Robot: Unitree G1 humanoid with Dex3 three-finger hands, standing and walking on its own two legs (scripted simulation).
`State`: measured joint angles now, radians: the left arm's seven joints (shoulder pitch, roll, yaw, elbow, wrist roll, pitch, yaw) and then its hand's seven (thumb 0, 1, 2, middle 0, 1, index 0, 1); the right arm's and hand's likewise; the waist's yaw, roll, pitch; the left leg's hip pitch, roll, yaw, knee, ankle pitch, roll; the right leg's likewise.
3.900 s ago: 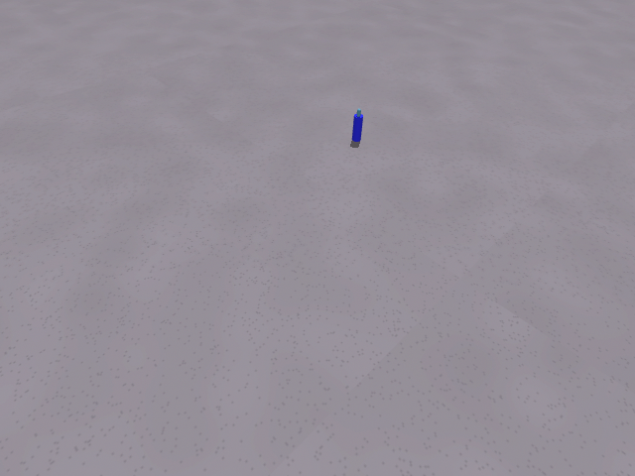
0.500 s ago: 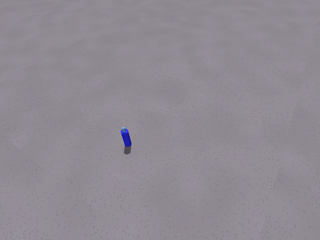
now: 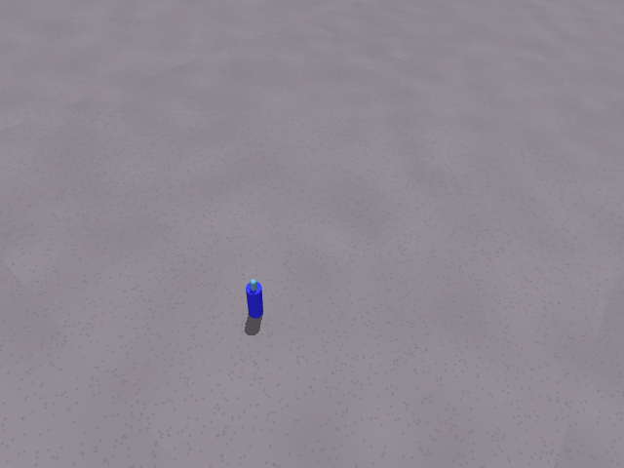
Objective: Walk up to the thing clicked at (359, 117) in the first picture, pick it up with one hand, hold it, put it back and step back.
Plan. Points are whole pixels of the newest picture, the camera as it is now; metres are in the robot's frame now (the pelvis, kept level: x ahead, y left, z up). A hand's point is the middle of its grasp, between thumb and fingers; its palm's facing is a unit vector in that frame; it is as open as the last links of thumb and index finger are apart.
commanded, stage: walk up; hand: left
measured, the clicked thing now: (254, 297) +0.78 +0.20 -0.66
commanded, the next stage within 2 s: none
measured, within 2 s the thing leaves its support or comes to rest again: neither
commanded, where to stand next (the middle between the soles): +0.43 +0.01 m, yaw -4 degrees
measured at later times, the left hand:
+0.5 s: hand (134, 407) +0.24 +0.27 -0.12, palm faces -0.08 -0.90 -0.43, open 7.4 cm
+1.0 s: hand (128, 348) +0.35 +0.32 -0.16, palm faces -0.06 -0.92 -0.38, open 7.4 cm
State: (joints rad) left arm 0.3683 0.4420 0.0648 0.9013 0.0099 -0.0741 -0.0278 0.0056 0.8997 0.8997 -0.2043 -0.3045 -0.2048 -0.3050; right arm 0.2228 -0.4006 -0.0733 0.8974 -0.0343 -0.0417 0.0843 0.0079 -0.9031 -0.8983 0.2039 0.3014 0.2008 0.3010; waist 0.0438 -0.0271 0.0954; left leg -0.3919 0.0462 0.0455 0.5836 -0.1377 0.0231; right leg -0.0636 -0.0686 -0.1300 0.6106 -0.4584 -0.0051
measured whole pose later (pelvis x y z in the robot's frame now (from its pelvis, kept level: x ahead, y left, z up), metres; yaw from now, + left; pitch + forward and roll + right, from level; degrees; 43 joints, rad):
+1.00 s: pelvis +0.30 +0.04 +0.00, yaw -2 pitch -3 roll -1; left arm 0.33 0.44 0.04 0.90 0.01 -0.04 -0.01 0.01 0.90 0.90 -0.20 -0.30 -0.20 -0.30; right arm 0.28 -0.41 -0.08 0.88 -0.02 -0.05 0.05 0.01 -0.90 -0.90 0.20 0.30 0.20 0.30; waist 0.01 -0.04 0.07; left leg -0.37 0.05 0.07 0.69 -0.27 0.02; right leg -0.30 -0.06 0.00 0.89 -0.49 -0.03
